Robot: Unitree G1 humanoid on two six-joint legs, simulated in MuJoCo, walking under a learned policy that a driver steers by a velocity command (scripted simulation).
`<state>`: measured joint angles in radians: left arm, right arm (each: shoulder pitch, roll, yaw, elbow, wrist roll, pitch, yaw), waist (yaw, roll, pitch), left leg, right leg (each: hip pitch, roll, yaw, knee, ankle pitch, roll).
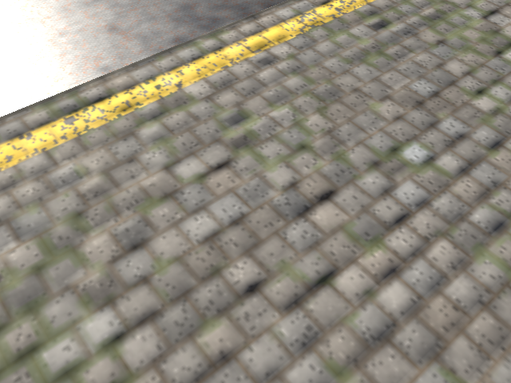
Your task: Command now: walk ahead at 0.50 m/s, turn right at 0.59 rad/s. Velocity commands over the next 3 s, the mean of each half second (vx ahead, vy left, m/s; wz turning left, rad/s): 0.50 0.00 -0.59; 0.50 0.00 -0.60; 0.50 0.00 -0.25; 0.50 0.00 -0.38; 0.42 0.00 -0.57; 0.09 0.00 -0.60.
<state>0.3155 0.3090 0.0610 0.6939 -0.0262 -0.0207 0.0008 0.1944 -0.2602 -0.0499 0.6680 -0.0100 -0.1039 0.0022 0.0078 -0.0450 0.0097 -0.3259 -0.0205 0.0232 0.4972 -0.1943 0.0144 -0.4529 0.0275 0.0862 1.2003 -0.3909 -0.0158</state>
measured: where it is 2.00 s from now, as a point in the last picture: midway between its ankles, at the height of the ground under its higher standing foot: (421, 254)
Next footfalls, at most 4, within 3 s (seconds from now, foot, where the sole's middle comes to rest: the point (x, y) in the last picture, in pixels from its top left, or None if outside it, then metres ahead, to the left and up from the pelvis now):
0.38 right None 0.33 -0.18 -0.77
0.86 left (297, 320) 0.67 -0.10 -0.77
1.38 right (429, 309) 0.71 -0.48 -0.77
1.88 left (416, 210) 1.07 -0.51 -0.77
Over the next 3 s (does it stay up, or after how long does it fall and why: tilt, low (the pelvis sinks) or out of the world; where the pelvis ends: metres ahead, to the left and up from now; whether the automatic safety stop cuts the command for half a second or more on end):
stays up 1.06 -0.83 0.00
